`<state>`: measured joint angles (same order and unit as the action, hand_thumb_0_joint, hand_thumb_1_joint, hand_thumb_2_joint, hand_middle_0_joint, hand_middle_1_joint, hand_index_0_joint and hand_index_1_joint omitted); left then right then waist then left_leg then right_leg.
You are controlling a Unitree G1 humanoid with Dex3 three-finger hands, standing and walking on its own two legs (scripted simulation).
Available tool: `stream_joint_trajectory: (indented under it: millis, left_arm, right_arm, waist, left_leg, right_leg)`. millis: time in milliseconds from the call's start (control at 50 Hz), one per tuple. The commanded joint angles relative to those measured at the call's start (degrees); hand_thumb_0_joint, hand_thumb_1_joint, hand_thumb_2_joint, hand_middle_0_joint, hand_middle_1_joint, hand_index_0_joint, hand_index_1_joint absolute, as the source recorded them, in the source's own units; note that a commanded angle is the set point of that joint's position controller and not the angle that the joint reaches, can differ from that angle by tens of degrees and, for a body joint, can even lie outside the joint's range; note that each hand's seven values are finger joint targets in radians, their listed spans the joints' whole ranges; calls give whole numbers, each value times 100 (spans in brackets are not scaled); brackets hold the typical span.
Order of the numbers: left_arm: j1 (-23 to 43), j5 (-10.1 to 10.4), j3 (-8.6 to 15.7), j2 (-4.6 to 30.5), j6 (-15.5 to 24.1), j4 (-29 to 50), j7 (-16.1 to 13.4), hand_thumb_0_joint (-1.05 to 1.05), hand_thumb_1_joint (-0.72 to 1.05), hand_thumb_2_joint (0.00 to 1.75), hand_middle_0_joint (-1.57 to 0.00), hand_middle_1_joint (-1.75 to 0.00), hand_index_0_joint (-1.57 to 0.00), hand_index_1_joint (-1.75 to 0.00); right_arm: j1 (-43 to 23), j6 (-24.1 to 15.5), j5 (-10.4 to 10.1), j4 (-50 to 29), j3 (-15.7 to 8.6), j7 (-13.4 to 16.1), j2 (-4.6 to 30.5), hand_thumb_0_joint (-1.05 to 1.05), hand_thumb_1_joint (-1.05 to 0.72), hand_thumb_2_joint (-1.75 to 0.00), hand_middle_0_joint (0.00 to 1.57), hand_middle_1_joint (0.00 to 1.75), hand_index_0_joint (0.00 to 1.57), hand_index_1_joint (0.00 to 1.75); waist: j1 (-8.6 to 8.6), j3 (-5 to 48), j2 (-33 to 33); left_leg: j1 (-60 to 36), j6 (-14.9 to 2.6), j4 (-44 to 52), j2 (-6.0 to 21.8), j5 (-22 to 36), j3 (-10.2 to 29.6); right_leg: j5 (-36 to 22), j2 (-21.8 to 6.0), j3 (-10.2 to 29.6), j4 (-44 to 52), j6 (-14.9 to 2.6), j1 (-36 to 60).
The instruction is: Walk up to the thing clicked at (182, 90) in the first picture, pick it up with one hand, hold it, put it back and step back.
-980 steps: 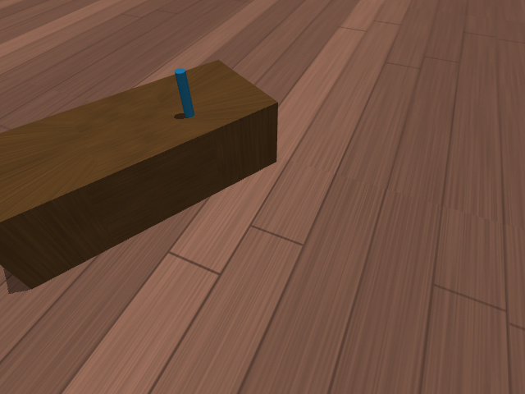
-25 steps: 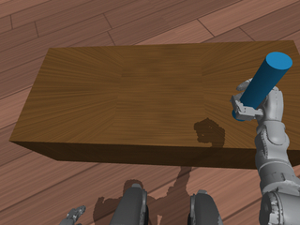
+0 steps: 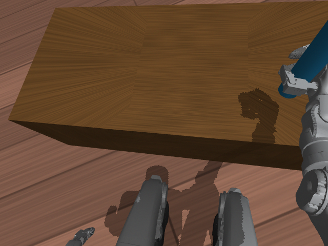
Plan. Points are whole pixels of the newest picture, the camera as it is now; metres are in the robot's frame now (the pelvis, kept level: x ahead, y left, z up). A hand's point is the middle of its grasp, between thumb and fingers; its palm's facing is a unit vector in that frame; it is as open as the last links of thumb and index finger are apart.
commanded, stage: crouch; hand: right
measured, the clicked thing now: (312, 61) +0.52 -0.21 +0.05
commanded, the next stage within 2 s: lower in 0.34 s
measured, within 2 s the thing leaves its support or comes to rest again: rests again in 1.22 s
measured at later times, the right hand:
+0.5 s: hand (286, 72) +0.55 -0.20 -0.03, palm faces +0.15 +0.99 +0.00, open 6.0 cm
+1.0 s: hand (275, 84) +0.56 -0.20 -0.10, palm faces +0.15 +0.99 -0.02, open 6.0 cm
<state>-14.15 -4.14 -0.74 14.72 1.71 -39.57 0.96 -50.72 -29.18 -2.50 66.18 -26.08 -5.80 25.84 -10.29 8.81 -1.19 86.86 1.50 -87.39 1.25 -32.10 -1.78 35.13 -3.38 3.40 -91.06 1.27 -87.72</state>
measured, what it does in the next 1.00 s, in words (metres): lowers itself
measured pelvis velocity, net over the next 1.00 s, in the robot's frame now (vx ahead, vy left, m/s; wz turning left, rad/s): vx -0.02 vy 0.00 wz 0.02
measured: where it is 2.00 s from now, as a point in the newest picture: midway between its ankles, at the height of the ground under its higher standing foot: (188, 240)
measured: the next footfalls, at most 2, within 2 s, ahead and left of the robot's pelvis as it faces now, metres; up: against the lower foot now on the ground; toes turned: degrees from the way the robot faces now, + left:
none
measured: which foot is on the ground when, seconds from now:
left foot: down 0.00-1.00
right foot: down 0.00-1.00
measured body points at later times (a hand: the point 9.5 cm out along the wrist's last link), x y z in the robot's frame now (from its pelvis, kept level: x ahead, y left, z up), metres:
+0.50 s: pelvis -0.01 +0.00 -0.04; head +0.20 -0.04 +0.36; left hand +0.03 +0.27 -0.15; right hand +0.53 -0.25 -0.03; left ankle +0.07 +0.14 -0.54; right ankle +0.05 -0.13 -0.54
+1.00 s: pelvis -0.02 +0.00 -0.10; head +0.22 -0.03 +0.28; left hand +0.01 +0.28 -0.21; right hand +0.54 -0.25 -0.10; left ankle +0.07 +0.14 -0.54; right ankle +0.05 -0.13 -0.54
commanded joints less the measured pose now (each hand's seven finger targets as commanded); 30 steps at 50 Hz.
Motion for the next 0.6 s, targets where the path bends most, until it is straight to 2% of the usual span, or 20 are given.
stream_joint_trajectory:
  millis: [0,20,40,100,120,140,180,240,280,300,340,360,380,400,420,440,460,480,540,580]
  left_arm:
    - [-958,0,397,1117,94,284,-82,0,90,89,-20,-30,-20,-30]
    - [-984,-15,413,1128,72,251,-78,0,89,90,-20,-30,-20,-30]
    - [-1002,-13,414,1150,70,244,-83,0,90,89,-20,-30,-20,-30]
    - [-1045,-20,404,1158,28,257,-66,0,90,90,-20,-30,-20,-30]
    - [-1060,-17,413,1166,12,240,-68,0,90,90,-20,-31,-20,-30]
    - [-1084,-28,407,1187,-1,244,-66,0,89,90,-20,-30,-20,-30]
    - [-1075,-38,421,1192,-21,218,-56,0,90,90,-20,-31,-20,-30]
    - [-1071,-26,393,1197,-43,232,-58,0,91,90,-20,-31,-20,-30]
    - [-1091,-26,401,1235,-54,281,-43,0,90,90,-20,-30,-20,-30]
    - [-1131,-19,407,1233,-68,307,-41,0,90,90,-20,-31,-20,-30]
    - [-1116,-12,392,1243,-75,296,-44,0,90,89,-20,-30,-20,-30]
    - [-1142,-25,376,1226,-93,271,-42,0,91,89,-20,-31,-21,-30]
    - [-1152,-28,375,1231,-109,259,-31,0,91,89,-20,-31,-20,-30]
    - [-1120,-23,380,1253,-106,282,-30,0,91,89,-20,-31,-20,-30]
    - [-1136,-14,386,1248,-101,338,-38,0,91,89,-20,-30,-21,-30]
    - [-1155,-5,381,1267,-114,360,-40,0,90,90,-20,-30,-20,-30]
    - [-1120,-12,324,1216,-123,371,-33,0,90,90,-20,-30,-20,-30]
    - [-1148,-28,359,1266,-143,351,-41,0,90,90,-20,-30,-20,-30]
    - [-1101,-28,302,1188,-112,291,-21,0,91,89,-20,-30,-20,-30]
    - [-1196,-51,313,1289,-133,344,-24,0,90,89,-20,-30,-20,-29]
  right_arm:
    - [-2940,-529,-91,-1428,-102,-34,1551,0,-49,-137,140,148,142,148]
    - [-3239,-569,-99,-1883,-228,-13,1823,0,-49,-138,140,148,142,148]
    - [-3156,-506,-89,-1558,-130,-13,1644,0,-50,-139,141,149,143,150]
    - [-3151,-454,-37,-1544,-148,-5,1700,0,-53,-140,143,151,145,151]
    - [-3377,-461,-59,-1784,-201,3,1755,0,-53,-140,143,151,145,151]
    - [-3442,-451,-15,-1830,-270,26,1964,0,-53,-139,143,150,145,150]
    - [-3422,-397,-18,-1673,-93,-10,1692,0,-54,-139,143,150,144,150]
    - [-3551,-379,4,-1783,-187,-7,1900,0,-56,-142,145,152,146,152]
    - [-3305,-282,21,-1429,-80,-25,1709,0,-52,-141,144,152,146,152]
    - [-3517,-290,16,-1685,-193,-6,1871,0,-52,-141,144,152,146,152]
    - [-3609,-258,23,-1561,-213,3,1924,0,-54,-141,144,152,146,152]
    - [-3857,-293,28,-1873,-254,11,2053,0,-54,-142,144,153,146,153]
    - [-3731,-263,52,-1663,-241,27,2008,0,-55,-142,144,152,146,152]
    - [-3435,-190,52,-1225,-59,-2,1677,0,-56,-141,144,152,146,152]
    - [-3578,-202,57,-1486,-109,8,1779,0,-54,-141,143,152,145,152]
    - [-3927,-253,72,-1951,-365,41,2279,0,-56,-141,143,151,145,151]
    - [-3636,-177,115,-1371,-179,23,1982,0,-54,-141,144,153,146,153]
    - [-3751,-212,93,-1644,-304,45,2185,0,-56,-142,145,153,147,153]
    - [-3446,-202,66,-866,-27,-32,1622,0,-56,-139,142,150,143,150]
    - [-3972,-351,140,-1750,-524,48,2600,0,-54,-141,143,152,145,152]
  waist:
    - [-90,3935,-872]
    - [-19,4002,-1133]
    - [-84,4002,-1073]
    - [-81,4088,-1137]
    - [-125,4153,-1161]
    - [-70,4205,-1313]
    - [-181,4065,-1358]
    - [-170,4090,-1370]
    - [-201,4101,-1263]
    - [-195,4201,-1206]
    - [-193,4168,-1238]
    - [-187,4128,-1471]
    - [-189,4015,-1516]
    - [-277,3850,-1276]
    - [-283,4013,-1175]
    - [-168,4278,-1351]
    - [-222,4150,-1270]
    - [-192,4113,-1371]
    - [-387,3429,-988]
    - [-140,4146,-1438]
  left_leg:
    - [-1973,-283,846,-144,1575,17]
    - [-1907,-308,759,-130,1613,45]
    - [-1813,-304,756,-147,1643,20]
    - [-1765,-318,642,-149,1736,-6]
    - [-1684,-323,597,-145,1763,-19]
    - [-1632,-336,536,-144,1777,-12]
    - [-1305,-343,479,-157,1676,-53]
    - [-1268,-342,379,-132,1625,-53]
    - [-1322,-338,332,-137,1666,-66]
    - [-1425,-330,337,-137,1731,-45]
    - [-1231,-330,253,-148,1597,-64]
    - [-1012,-349,198,-133,1541,-67]
    - [-870,-355,167,-136,1442,-86]
    - [-888,-342,196,-146,1359,-122]
    - [-1059,-327,207,-144,1408,-89]
    - [-1166,-332,150,-125,1404,-41]
    - [-1048,-330,115,-142,1356,-87]
    - [-948,-339,52,-138,1371,-65]
    - [-542,-327,-67,-146,1018,-110]
    - [-607,-345,-248,-125,1175,-34]
  right_leg:
    - [-1603,170,-52,842,-238,2219]
    - [-1658,179,-70,812,-219,2215]
    - [-1748,158,-50,777,-226,2311]
    - [-1867,158,-30,694,-210,2282]
    - [-1928,150,-14,642,-204,2332]
    - [-2002,148,-23,633,-188,2366]
    - [-1987,128,16,566,-185,2430]
    - [-1892,142,21,461,-186,2277]
    - [-1905,142,25,419,-193,2164]
    - [-1897,149,16,386,-206,2073]
    - [-1831,152,30,330,-203,2030]
    - [-1862,138,45,331,-174,2134]
    - [-1807,131,64,346,-163,2152]
    - [-1658,139,81,337,-185,2000]
    - [-1575,150,59,285,-215,1846]
    - [-1557,162,28,258,-206,1830]
    - [-1556,157,34,257,-197,1804]
    - [-1561,150,19,178,-206,1778]
    - [-1048,164,81,58,-238,1011]
    - [-1326,167,11,-90,-210,1315]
